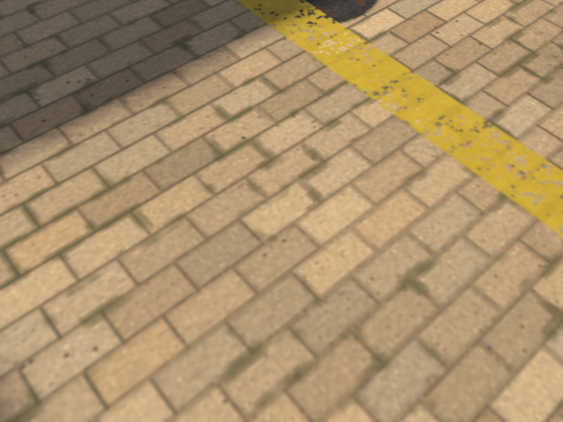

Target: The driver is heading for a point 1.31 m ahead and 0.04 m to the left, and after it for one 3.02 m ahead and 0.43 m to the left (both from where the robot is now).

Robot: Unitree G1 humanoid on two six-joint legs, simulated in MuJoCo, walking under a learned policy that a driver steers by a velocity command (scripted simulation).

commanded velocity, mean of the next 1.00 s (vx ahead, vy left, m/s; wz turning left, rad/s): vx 0.36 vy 0.00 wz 0.11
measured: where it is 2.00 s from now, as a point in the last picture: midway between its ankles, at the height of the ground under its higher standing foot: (269, 244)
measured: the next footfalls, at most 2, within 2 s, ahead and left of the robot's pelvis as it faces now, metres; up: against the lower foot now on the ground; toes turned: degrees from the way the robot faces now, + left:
right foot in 0.14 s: +0.08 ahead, -0.14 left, +0.00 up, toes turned +11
left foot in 0.62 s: +0.20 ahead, +0.19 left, +0.00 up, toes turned +16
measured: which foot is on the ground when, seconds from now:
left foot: down 0.00-0.12, up 0.14-0.60, down 0.62-1.00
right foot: up 0.00-0.12, down 0.14-0.62, up 0.64-1.00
